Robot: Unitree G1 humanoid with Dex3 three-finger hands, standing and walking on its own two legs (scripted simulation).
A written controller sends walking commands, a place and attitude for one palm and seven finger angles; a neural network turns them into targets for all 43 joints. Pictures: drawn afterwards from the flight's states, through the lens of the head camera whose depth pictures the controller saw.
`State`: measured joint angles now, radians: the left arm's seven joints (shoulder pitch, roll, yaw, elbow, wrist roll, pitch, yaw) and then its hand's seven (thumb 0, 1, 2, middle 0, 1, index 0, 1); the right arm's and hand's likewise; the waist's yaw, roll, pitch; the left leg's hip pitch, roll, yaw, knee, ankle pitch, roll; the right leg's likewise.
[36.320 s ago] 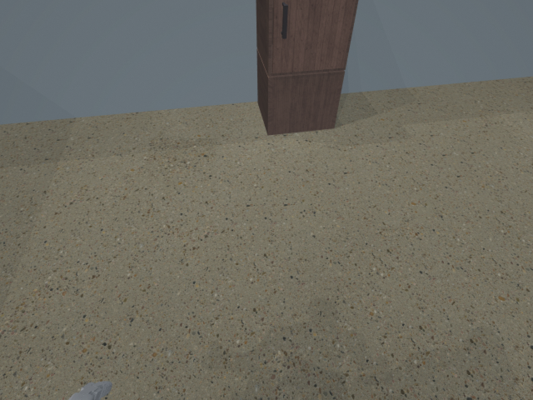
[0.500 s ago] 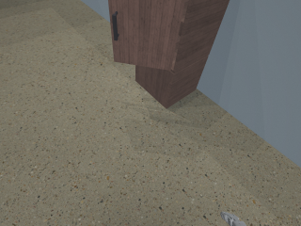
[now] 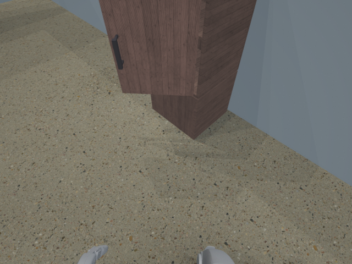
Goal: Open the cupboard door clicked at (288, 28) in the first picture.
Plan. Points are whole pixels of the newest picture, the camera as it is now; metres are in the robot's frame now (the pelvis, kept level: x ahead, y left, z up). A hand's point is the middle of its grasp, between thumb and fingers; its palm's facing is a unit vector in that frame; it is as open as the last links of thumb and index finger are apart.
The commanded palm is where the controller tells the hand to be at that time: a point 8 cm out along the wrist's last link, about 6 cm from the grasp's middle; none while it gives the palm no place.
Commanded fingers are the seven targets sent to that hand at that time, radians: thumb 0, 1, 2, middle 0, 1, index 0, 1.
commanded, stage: take the last steps up to it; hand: left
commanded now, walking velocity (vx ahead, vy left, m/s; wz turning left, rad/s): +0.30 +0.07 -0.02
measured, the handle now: (118, 52) +0.98 +0.25 -0.07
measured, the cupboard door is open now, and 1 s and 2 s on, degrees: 41 41 41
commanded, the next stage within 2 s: come to a stop and stand still in 0.88 s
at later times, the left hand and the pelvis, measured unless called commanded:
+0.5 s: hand out of the picture +0.11 +0.15 -0.15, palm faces +0.12 -0.97 -0.21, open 7.2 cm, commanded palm none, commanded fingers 0.00 0.90 0.90 -0.20 -0.30 -0.20 -0.30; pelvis +0.18 -0.01 +0.02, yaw +1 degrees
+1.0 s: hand (102, 166) +0.43 +0.24 -0.15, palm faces +0.01 -0.97 -0.25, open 7.3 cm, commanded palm none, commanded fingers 0.00 0.90 0.90 -0.20 -0.30 -0.20 -0.30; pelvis +0.35 +0.05 +0.01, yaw -1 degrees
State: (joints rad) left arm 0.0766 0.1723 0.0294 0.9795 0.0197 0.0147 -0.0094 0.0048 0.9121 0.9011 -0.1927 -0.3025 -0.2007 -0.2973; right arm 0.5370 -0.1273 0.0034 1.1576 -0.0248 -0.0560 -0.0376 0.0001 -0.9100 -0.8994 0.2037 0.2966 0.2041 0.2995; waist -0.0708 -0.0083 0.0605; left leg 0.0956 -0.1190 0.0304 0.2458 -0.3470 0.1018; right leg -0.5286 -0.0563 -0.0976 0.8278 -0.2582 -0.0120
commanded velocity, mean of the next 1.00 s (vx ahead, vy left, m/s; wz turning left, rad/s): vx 0.23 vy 0.08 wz -0.01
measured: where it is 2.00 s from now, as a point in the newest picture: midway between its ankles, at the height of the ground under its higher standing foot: (164, 238)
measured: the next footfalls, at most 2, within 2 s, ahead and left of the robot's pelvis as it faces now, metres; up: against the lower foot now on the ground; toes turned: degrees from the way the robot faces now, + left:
right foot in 0.08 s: +0.14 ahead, -0.09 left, +0.00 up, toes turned -6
left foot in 0.66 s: +0.35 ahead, +0.14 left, +0.00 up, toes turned +6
